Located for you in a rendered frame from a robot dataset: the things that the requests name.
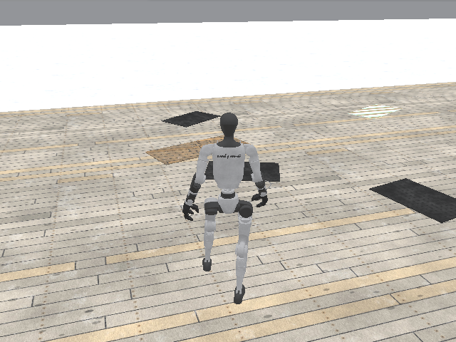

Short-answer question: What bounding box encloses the robot right upper arm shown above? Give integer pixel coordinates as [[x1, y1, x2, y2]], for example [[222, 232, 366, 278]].
[[243, 144, 263, 182]]

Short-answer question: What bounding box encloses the robot left upper arm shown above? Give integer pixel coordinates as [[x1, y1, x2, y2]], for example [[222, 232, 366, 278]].
[[195, 144, 214, 184]]

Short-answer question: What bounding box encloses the robot left forearm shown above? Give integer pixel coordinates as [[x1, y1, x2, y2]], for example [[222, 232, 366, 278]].
[[185, 173, 201, 206]]

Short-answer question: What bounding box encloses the robot right thigh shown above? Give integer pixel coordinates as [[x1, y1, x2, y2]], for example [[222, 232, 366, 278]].
[[235, 199, 253, 258]]

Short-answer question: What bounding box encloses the right robot hand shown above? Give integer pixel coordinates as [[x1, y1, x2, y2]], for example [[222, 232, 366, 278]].
[[252, 194, 268, 207]]

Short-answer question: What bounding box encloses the humanoid robot torso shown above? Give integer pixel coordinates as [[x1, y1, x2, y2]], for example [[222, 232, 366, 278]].
[[212, 141, 245, 214]]

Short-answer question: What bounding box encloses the left robot hand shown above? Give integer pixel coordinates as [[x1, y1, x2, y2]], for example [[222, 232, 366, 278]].
[[182, 203, 199, 221]]

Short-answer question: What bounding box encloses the robot right forearm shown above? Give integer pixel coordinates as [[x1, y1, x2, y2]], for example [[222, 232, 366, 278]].
[[255, 172, 267, 197]]

